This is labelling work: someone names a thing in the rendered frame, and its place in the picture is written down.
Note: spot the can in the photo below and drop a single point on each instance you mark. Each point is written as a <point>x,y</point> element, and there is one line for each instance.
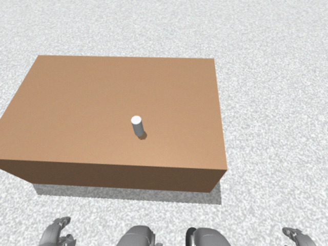
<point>137,125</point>

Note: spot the right robot foot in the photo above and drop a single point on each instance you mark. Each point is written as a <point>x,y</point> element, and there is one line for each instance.
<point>189,232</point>

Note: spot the right robot hand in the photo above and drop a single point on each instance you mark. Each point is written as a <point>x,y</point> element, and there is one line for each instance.
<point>298,237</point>

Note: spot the left robot hand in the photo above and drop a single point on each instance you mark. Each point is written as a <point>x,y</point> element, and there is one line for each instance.
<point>52,233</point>

